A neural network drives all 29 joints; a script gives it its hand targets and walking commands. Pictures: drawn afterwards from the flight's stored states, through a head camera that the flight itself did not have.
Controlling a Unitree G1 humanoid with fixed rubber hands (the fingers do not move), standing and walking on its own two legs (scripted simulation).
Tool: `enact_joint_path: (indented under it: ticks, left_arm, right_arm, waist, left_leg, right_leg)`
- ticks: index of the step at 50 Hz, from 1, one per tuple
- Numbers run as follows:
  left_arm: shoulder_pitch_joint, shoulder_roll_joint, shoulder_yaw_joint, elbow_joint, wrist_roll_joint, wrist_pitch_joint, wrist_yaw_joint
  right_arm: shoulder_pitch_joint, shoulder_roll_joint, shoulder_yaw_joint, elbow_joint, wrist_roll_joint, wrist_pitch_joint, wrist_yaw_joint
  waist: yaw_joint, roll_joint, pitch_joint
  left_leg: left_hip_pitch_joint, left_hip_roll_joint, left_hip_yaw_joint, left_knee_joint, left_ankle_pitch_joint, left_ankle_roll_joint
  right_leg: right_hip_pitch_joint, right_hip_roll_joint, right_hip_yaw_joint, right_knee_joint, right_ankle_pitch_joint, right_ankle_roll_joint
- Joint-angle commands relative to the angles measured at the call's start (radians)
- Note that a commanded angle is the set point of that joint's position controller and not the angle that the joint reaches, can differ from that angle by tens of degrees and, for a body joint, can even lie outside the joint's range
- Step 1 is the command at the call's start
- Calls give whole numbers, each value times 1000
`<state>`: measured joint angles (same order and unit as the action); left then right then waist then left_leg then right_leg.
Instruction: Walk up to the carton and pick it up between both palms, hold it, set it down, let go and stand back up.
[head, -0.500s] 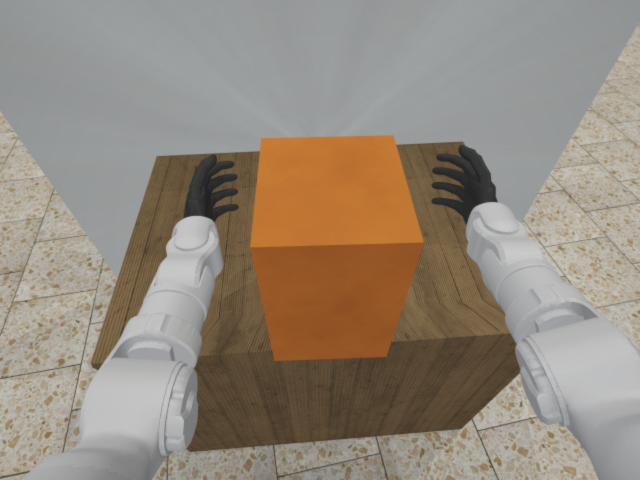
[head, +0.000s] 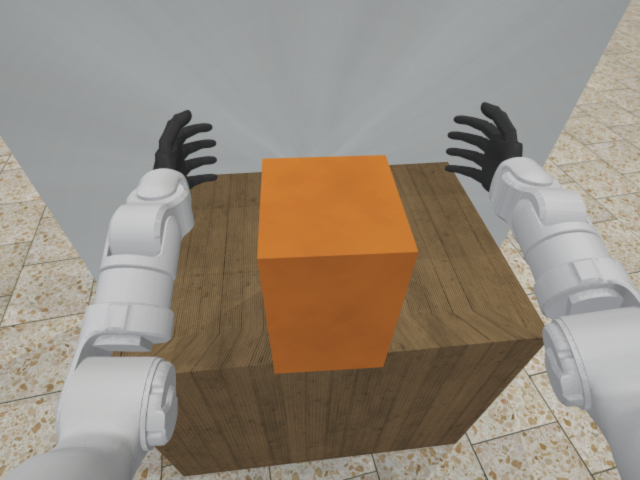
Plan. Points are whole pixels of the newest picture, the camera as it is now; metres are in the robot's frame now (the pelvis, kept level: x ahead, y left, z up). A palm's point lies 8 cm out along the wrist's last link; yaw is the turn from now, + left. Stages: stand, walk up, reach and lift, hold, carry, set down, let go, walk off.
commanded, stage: set down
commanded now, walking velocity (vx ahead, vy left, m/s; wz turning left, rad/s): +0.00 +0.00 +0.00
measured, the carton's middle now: (327, 270) +0.43 +0.01 +0.00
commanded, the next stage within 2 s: none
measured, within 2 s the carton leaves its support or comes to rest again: neither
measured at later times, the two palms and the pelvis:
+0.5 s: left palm (172, 217) +0.38 +0.20 +0.16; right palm (500, 207) +0.40 -0.20 +0.16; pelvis +0.00 +0.00 +0.00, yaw +0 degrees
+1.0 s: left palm (181, 284) +0.33 +0.19 +0.10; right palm (499, 277) +0.34 -0.20 +0.10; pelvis +0.01 +0.00 +0.00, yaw -1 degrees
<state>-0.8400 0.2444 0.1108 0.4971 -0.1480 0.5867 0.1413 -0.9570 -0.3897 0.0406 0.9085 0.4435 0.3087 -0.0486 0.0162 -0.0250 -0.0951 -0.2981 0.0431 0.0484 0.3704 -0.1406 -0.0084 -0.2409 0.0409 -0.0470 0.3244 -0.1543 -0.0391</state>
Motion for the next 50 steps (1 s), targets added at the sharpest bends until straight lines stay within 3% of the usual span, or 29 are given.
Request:
enact_joint_path:
  ticks: [1, 2, 6, 9, 10, 14, 17, 20, 21, 25, 27, 29, 33, 34, 37, 41, 42, 47, 50]
  left_arm:
    - [-443, 113, 24, -136, -11, 23, 0]
    - [-459, 116, 24, -85, -12, 27, -5]
    - [-476, 110, 10, -58, -18, 26, -3]
    - [-449, 125, 32, -103, -12, 35, -5]
    - [-410, 115, 32, -124, 0, 39, -13]
    - [-335, 96, 49, -163, 28, 34, -37]
    - [-278, 74, 51, -228, 28, 18, -43]
    - [-233, 79, 57, -349, 41, 9, -50]
    - [-197, 64, 59, -304, 50, 7, -53]
    - [-194, 76, 45, -442, 25, -6, -36]
    - [-87, 52, 42, -485, 32, 1, -34]
    - [-73, 49, 47, -459, 34, 4, -35]
    - [35, 24, 47, -525, 50, 3, -34]
    - [76, 11, 39, -524, 47, 1, -40]
    - [150, -1, 57, -507, 69, -17, -52]
    - [127, 2, 44, -539, 71, -50, -49]
    - [221, -27, 48, -543, 78, -62, -48]
    - [330, -48, 30, -591, 83, -113, -57]
    - [312, -45, 11, -619, 73, -134, -50]
  right_arm:
    - [-467, -173, -21, -149, 23, 7, 32]
    - [-479, -179, -22, -94, 21, 17, 39]
    - [-494, -180, -8, -75, 36, 26, 57]
    - [-470, -192, 4, -123, 50, 22, 63]
    - [-430, -194, -1, -132, 43, 19, 63]
    - [-347, -171, 3, -149, 33, 8, 58]
    - [-284, -154, -16, -217, 10, -13, 53]
    - [-232, -154, -44, -331, -13, -32, 35]
    - [-202, -126, -34, -308, -19, -32, 33]
    - [-192, -127, -79, -459, -41, -47, 23]
    - [-97, -118, -78, -503, -45, -50, 20]
    - [-88, -106, -74, -517, -50, -47, 15]
    - [27, -93, -71, -569, -55, -58, 9]
    - [57, -86, -68, -581, -56, -63, 4]
    - [133, -56, -50, -594, -64, -75, -7]
    - [138, -34, -67, -631, -86, -83, -7]
    - [237, -3, -47, -632, -80, -91, -5]
    - [347, 7, -64, -702, -109, -138, -12]
    - [341, 0, -90, -750, -134, -152, -14]
  waist:
    - [3, 0, -397]
    - [0, 0, -357]
    - [17, 19, -334]
    - [20, 1, -392]
    - [8, 6, -401]
    - [0, 5, -340]
    - [-14, 3, -328]
    - [-34, 24, -359]
    - [-33, 17, -302]
    - [-32, 26, -359]
    - [-33, 19, -360]
    - [-24, 7, -325]
    - [-18, 14, -317]
    - [-29, -4, -306]
    - [-14, -26, -247]
    - [-10, -7, -202]
    - [-4, -11, -178]
    - [-18, -2, -183]
    - [-16, 17, -174]
  left_leg:
    - [250, -26, -41, 0, 206, 7]
    - [223, -26, -41, -12, 158, 13]
    - [201, -20, -39, -33, 109, 20]
    - [244, -22, -35, -25, 170, 17]
    - [256, -27, -32, -21, 181, 12]
    - [243, -35, -31, -38, 178, 18]
    - [257, -40, -25, -43, 171, 14]
    - [273, -49, -26, -36, 219, 6]
    - [253, -50, -25, -41, 192, 8]
    - [276, -46, -24, -37, 187, 4]
    - [305, -46, -28, -31, 216, 1]
    - [276, -46, -25, -39, 185, 6]
    - [302, -49, -23, -39, 212, 3]
    - [308, -50, -25, -35, 227, 3]
    - [283, -52, -21, -51, 191, 13]
    - [271, -50, -17, -66, 114, 14]
    - [285, -48, -18, -68, 138, 16]
    - [334, -51, -17, -61, 184, 3]
    - [329, -48, -15, -68, 130, -4]
  right_leg:
    - [66, 12, 27, -15, 222, 75]
    - [53, 9, 26, -21, 176, 73]
    - [36, 1, 41, -28, 126, 67]
    - [85, 7, 37, -25, 207, 71]
    - [105, 7, 39, -21, 238, 75]
    - [140, 5, 40, -20, 256, 76]
    - [144, 6, 40, -29, 241, 74]
    - [175, 5, 38, -15, 325, 79]
    - [175, 3, 39, -16, 298, 76]
    - [138, 7, 28, -13, 257, 70]
    - [155, 9, 29, -10, 285, 72]
    - [142, 7, 34, -11, 259, 72]
    - [155, 6, 41, -8, 284, 69]
    - [162, 8, 39, -7, 313, 75]
    - [173, 1, 48, -13, 285, 77]
    - [113, -9, 53, -31, 169, 70]
    - [126, -8, 56, -37, 187, 67]
    - [135, -6, 51, -37, 238, 71]
    - [85, -8, 47, -48, 149, 64]
